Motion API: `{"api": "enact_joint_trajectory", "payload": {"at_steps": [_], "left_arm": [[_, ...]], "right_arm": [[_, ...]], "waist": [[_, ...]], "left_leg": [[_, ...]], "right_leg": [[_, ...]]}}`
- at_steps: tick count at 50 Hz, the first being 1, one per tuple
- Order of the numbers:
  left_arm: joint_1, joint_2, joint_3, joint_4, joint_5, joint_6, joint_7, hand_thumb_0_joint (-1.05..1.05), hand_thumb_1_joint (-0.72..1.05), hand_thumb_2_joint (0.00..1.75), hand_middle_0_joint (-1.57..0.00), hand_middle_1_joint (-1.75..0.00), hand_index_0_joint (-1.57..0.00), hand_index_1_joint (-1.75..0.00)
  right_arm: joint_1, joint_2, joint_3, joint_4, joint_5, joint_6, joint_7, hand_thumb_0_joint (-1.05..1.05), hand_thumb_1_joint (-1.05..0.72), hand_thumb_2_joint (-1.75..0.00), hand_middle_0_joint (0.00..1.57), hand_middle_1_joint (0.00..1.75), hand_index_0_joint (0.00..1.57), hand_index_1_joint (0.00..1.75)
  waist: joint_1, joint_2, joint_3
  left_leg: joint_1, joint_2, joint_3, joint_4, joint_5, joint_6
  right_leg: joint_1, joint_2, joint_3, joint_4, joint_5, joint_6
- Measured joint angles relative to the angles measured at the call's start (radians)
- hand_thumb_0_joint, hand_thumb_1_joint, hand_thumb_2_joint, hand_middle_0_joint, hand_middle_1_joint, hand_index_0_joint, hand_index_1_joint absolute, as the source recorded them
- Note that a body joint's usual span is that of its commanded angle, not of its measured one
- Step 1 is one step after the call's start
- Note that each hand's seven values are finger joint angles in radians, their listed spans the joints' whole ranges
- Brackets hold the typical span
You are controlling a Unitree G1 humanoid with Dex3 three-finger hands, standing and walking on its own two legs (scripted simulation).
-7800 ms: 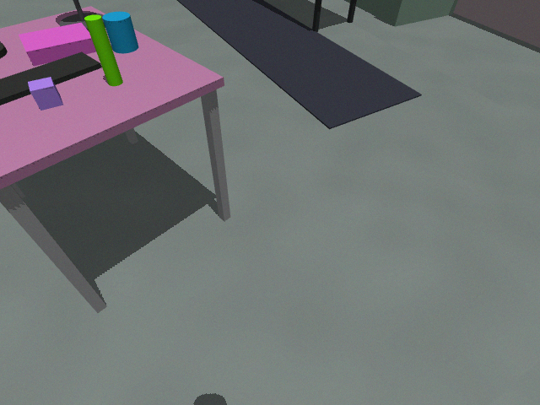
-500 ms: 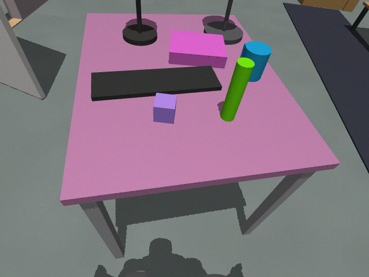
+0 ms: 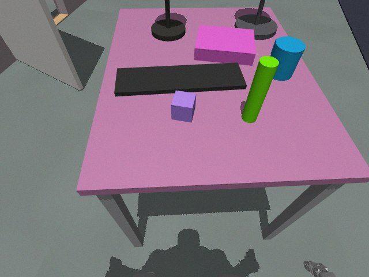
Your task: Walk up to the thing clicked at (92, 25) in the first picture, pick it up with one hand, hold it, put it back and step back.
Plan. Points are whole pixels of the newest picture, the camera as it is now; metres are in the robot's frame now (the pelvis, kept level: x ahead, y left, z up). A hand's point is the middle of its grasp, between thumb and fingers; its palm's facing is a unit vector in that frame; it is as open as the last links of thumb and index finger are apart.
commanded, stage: walk up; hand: right
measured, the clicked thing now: (257, 93) +0.55 -0.17 +0.06
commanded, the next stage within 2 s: stand in 1.08 s
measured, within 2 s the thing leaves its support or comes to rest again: neither
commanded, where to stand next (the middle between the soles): +0.04 +0.01 m, yaw -1 degrees
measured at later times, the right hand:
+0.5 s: hand out of the picture +0.09 -0.25 -0.13, palm faces -0.05 +0.94 -0.34, open 7.4 cm
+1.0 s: hand out of the picture +0.10 -0.25 -0.13, palm faces -0.06 +0.94 -0.33, open 7.4 cm
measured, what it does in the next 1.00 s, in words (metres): stands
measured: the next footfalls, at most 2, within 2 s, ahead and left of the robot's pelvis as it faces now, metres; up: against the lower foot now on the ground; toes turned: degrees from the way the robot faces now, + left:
none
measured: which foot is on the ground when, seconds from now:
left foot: down 0.00-1.00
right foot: down 0.00-1.00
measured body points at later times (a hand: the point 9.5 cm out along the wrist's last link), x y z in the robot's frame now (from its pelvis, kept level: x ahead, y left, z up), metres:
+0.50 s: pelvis +0.00 +0.00 +0.02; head +0.01 +0.01 +0.47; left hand +0.09 +0.31 -0.10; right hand +0.10 -0.30 -0.10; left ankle +0.03 +0.13 -0.72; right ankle +0.00 -0.14 -0.72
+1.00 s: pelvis +0.00 +0.00 +0.03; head +0.02 +0.00 +0.48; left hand +0.07 +0.31 -0.10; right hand +0.10 -0.30 -0.11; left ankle +0.03 +0.13 -0.72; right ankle +0.00 -0.14 -0.72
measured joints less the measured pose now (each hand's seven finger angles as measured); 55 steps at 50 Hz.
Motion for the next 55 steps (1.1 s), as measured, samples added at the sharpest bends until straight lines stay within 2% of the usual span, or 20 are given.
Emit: {"api": "enact_joint_trajectory", "payload": {"at_steps": [1,2,3,4,7,9,12,18,27,55], "left_arm": [[-0.002,-0.002,-0.002,0.007,-0.002,-0.002,-0.001,0.01,0.90,0.90,-0.21,-0.30,-0.21,-0.30],[-0.002,-0.004,-0.003,0.012,-0.002,-0.008,-0.002,0.01,0.90,0.90,-0.21,-0.30,-0.21,-0.30],[-0.004,-0.009,-0.004,0.020,0.000,-0.016,-0.002,0.01,0.90,0.90,-0.21,-0.30,-0.21,-0.30],[-0.006,-0.020,-0.007,0.031,0.006,-0.023,-0.001,0.01,0.90,0.90,-0.21,-0.30,-0.21,-0.29],[-0.006,-0.041,-0.024,0.058,0.019,-0.027,-0.011,0.01,0.90,0.90,-0.21,-0.30,-0.21,-0.30],[-0.013,-0.055,-0.033,0.077,0.019,-0.024,-0.016,0.01,0.90,0.90,-0.21,-0.30,-0.21,-0.30],[-0.033,-0.067,-0.036,0.101,0.014,-0.021,-0.020,0.01,0.90,0.90,-0.21,-0.30,-0.21,-0.30],[-0.077,-0.055,-0.032,0.137,0.007,-0.029,-0.022,0.01,0.90,0.90,-0.21,-0.30,-0.21,-0.30],[-0.112,-0.044,-0.027,0.187,0.009,-0.026,-0.023,0.01,0.90,0.90,-0.21,-0.30,-0.21,-0.30],[-0.090,-0.066,-0.016,0.215,0.016,-0.021,-0.023,0.01,0.90,0.90,-0.21,-0.30,-0.21,-0.30]], "right_arm": [[0.001,0.006,0.007,0.006,0.001,0.002,-0.001,0.01,-0.90,-0.89,0.21,0.30,0.21,0.30],[-0.001,0.010,0.013,0.013,0.003,0.006,-0.001,0.01,-0.90,-0.89,0.21,0.30,0.21,0.30],[-0.007,0.011,0.018,0.021,0.006,0.012,0.000,0.01,-0.90,-0.89,0.21,0.30,0.21,0.30],[-0.015,0.010,0.020,0.030,0.010,0.020,0.000,0.01,-0.90,-0.89,0.21,0.30,0.21,0.30],[-0.026,0.015,0.018,0.055,0.015,0.031,0.001,0.01,-0.90,-0.89,0.21,0.30,0.21,0.30],[-0.026,0.013,0.015,0.072,0.014,0.025,0.006,0.01,-0.90,-0.89,0.21,0.30,0.21,0.30],[-0.023,0.016,0.019,0.106,0.010,0.016,0.012,0.01,-0.90,-0.89,0.21,0.30,0.21,0.30],[-0.032,0.036,0.038,0.168,0.007,0.014,0.015,0.01,-0.90,-0.89,0.21,0.30,0.21,0.30],[-0.054,0.032,0.036,0.209,0.009,0.013,0.012,0.01,-0.90,-0.89,0.21,0.30,0.21,0.30],[-0.053,0.035,0.030,0.221,0.004,0.016,0.009,0.01,-0.90,-0.89,0.20,0.30,0.21,0.30]], "waist": [[-0.002,-0.001,-0.007],[-0.002,-0.001,-0.014],[-0.002,0.003,-0.016],[-0.007,0.017,-0.015],[-0.017,0.020,-0.033],[-0.023,0.020,-0.041],[-0.022,0.021,-0.054],[-0.023,0.007,-0.063],[-0.030,0.012,-0.079],[-0.027,0.017,-0.082]], "left_leg": [[-0.002,0.005,-0.005,0.003,-0.001,-0.005],[-0.005,0.009,-0.008,0.011,-0.005,-0.012],[-0.008,0.016,-0.012,0.023,-0.011,-0.018],[-0.009,0.025,-0.023,0.033,-0.015,-0.023],[0.001,0.016,-0.028,0.020,-0.037,-0.010],[0.022,0.010,-0.022,-0.025,0.028,-0.013],[0.043,0.012,-0.020,-0.069,0.041,-0.015],[0.080,0.018,-0.026,-0.163,0.091,-0.017],[0.118,0.021,-0.030,-0.251,0.140,-0.019],[0.131,0.022,-0.043,-0.293,0.150,-0.026]], "right_leg": [[0.010,0.007,-0.003,-0.034,0.021,-0.005],[0.033,0.013,-0.009,-0.103,0.083,-0.008],[0.049,0.019,-0.013,-0.154,0.189,0.003],[0.060,0.029,-0.023,-0.168,0.220,0.015],[0.069,0.021,-0.029,-0.176,0.210,0.027],[0.080,0.011,-0.026,-0.191,0.214,0.036],[0.104,0.012,-0.026,-0.247,0.244,0.041],[0.151,0.018,-0.035,-0.359,0.306,0.041],[0.194,0.021,-0.042,-0.455,0.358,0.042],[0.211,0.022,-0.056,-0.495,0.363,0.038]]}}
